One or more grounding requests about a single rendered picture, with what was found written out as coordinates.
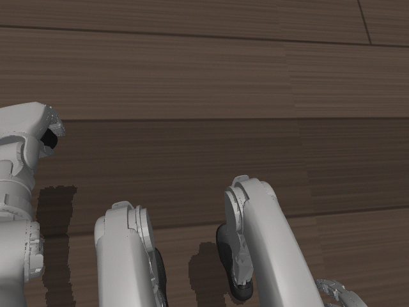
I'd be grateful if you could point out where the left robot hand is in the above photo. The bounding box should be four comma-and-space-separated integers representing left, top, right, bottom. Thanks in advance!
0, 102, 65, 158

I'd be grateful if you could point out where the left robot arm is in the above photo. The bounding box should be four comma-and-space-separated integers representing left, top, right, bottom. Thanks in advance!
0, 132, 43, 307

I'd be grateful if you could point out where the left robot foot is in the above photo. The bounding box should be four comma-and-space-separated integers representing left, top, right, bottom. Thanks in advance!
154, 248, 169, 307

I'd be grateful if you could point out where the right robot foot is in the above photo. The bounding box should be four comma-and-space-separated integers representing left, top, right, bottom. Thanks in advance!
216, 223, 253, 301

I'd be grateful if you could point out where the tin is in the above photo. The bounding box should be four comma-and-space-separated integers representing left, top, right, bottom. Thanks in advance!
40, 128, 58, 149

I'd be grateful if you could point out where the right robot hand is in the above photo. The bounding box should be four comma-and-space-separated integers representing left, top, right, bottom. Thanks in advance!
315, 279, 368, 307

